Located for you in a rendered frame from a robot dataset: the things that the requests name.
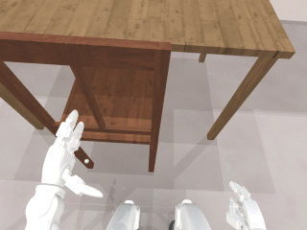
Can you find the robot right hand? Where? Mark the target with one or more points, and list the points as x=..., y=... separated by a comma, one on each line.
x=249, y=215

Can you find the chair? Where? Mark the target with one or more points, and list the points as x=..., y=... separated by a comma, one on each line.
x=118, y=91

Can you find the robot right thigh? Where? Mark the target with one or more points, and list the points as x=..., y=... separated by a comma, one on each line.
x=189, y=217

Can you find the robot left hand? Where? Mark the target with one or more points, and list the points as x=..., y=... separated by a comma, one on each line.
x=61, y=154

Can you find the robot left thigh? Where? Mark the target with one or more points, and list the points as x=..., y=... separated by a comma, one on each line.
x=126, y=217

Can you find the robot left forearm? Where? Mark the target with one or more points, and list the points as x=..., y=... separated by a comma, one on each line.
x=44, y=210

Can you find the robot thigh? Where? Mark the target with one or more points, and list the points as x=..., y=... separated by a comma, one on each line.
x=126, y=217
x=189, y=217

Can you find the table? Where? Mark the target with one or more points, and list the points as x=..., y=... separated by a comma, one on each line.
x=245, y=28

